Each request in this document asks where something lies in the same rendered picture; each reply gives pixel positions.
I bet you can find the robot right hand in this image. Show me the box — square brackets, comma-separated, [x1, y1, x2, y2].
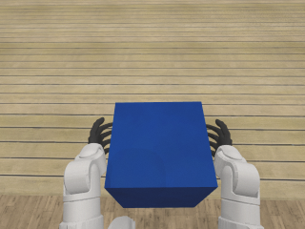
[206, 119, 233, 157]

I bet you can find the left robot thigh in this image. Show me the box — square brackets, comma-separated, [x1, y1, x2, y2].
[108, 217, 135, 229]

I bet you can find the robot right forearm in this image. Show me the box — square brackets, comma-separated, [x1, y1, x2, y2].
[213, 145, 264, 229]

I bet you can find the robot left hand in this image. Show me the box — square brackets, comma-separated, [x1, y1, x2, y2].
[88, 117, 112, 155]

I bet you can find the carton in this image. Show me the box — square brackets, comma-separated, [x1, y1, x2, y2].
[104, 101, 218, 208]

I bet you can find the robot left forearm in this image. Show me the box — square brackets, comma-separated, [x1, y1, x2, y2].
[59, 143, 107, 229]

